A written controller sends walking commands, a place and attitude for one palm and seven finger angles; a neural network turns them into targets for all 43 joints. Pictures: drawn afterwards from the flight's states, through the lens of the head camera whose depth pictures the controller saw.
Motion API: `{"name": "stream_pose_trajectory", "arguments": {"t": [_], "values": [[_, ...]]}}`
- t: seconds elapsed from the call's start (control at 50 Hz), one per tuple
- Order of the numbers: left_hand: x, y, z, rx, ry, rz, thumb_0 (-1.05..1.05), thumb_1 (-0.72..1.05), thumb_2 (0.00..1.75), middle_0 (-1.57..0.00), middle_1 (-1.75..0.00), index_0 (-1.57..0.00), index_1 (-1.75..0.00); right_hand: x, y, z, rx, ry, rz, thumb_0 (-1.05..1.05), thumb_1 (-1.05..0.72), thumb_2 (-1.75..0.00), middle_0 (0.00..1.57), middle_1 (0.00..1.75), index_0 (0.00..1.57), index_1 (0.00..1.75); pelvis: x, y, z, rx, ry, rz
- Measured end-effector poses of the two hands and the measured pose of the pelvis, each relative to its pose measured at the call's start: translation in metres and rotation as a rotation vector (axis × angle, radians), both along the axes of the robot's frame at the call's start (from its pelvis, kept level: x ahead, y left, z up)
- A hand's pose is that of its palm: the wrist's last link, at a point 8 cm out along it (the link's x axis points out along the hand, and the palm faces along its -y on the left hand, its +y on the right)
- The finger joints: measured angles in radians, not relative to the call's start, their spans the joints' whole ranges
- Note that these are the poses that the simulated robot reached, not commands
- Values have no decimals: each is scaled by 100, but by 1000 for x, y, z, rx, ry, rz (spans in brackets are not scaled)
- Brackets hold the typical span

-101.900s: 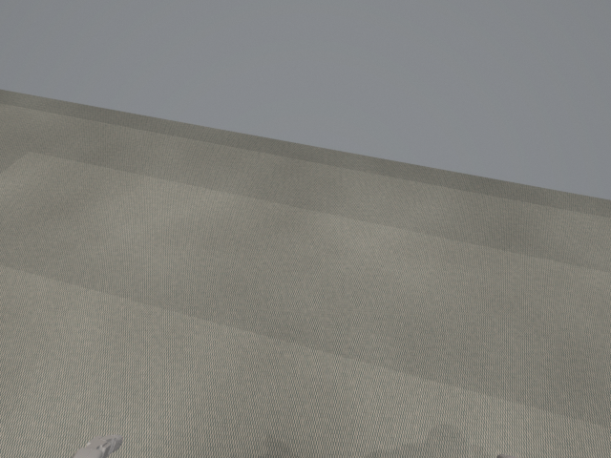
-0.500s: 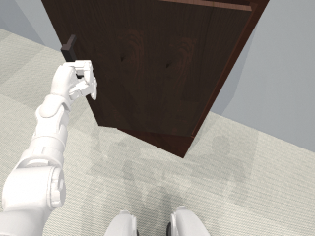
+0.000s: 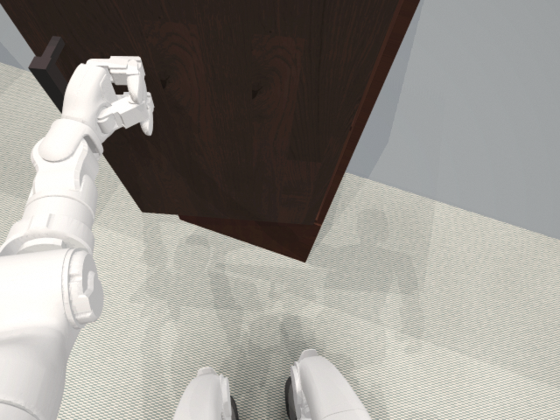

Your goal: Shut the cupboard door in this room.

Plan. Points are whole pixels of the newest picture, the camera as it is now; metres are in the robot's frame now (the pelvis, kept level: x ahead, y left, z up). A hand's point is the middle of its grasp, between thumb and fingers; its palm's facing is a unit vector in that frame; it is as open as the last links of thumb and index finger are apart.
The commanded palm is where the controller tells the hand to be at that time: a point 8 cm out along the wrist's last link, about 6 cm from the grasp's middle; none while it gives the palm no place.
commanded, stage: push the door shut along its arc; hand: left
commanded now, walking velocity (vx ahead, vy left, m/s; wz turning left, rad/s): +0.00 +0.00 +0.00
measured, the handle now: (73, 93) +0.56 +0.22 +0.09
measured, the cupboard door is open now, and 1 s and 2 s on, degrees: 16 0 0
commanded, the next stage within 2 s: pull the fist back off the door in 0.64 s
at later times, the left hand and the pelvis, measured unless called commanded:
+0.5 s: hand (161, 87) +0.55 +0.10 +0.10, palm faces -0.38 -0.92 -0.04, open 3.4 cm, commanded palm +0.58 +0.13 +0.09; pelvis -0.01 +0.00 -0.02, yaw +1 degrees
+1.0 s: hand (182, 75) +0.59 +0.08 +0.09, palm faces +0.07 -1.00 -0.05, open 2.9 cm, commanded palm +0.56 +0.10 +0.09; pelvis +0.00 +0.01 -0.02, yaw +0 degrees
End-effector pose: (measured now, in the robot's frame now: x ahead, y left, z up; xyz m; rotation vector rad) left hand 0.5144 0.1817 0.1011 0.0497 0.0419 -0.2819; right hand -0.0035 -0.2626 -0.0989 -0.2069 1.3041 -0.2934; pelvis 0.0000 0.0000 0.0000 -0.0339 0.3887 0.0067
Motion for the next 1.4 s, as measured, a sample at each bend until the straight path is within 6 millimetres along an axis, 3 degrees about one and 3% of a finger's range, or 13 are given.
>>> {"name": "stream_pose_trajectory", "arguments": {"t": [0.4, 0.76, 0.84, 0.96, 1.04, 1.14, 1.3, 1.4], "values": [[28, -13, 3, 3, 29, -79, 3, 96, 98, -130, -150, -130, -150, -7, -17, -6, -77, 20, 35, 1, -91, -90, 20, 30, 20, 30, -11, -6, -16, -25, 53, 25], [63, -42, 5, 14, 40, -150, 4, 101, 100, -130, -150, -130, -150, -51, 12, -14, -50, 125, -31, 1, -91, -90, 20, 30, 20, 30, -10, 6, -28, -37, 111, 15], [70, -45, -3, -119, 65, 62, 4, 94, 97, -130, -150, -130, -150, -56, 21, -12, -12, 149, -9, 1, -91, -90, 20, 30, 20, 30, -6, 8, -28, -40, 132, 15], [55, -48, -12, -67, 3, 347, -1, 82, 94, -130, -150, -130, -150, -54, 37, -12, 94, 162, 38, 1, -91, -90, 20, 30, 20, 30, -2, 7, -22, -28, 127, 12], [45, -62, -12, 38, -45, 326, 0, 84, 92, -130, -150, -130, -150, -51, 39, -11, 129, 151, 18, 1, -91, -90, 20, 30, 20, 30, 0, 5, -16, -23, 103, 12], [37, -75, -9, -6, 14, 291, 1, 87, 91, -130, -150, -130, -150, -44, 32, -3, 120, 126, -13, 1, -91, -90, 20, 30, 20, 30, 5, 2, -5, -13, 68, 7], [22, -55, 4, 2, -51, 343, 2, 89, 90, -130, -150, -130, -150, -27, 11, 8, 102, 84, 0, 1, -91, -90, 20, 30, 20, 30, 14, -5, 8, 10, 28, -8], [-6, -45, -10, 14, -28, 316, 2, 89, 90, -130, -150, -130, -150, -7, -1, 10, 99, 78, 29, 1, -91, -90, 20, 30, 20, 30, 17, -10, 15, 17, -2, 1]]}}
